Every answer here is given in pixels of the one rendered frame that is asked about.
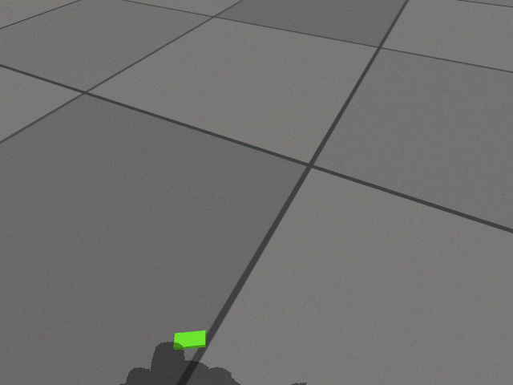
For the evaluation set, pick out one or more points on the small box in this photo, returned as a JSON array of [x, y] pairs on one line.
[[188, 340]]

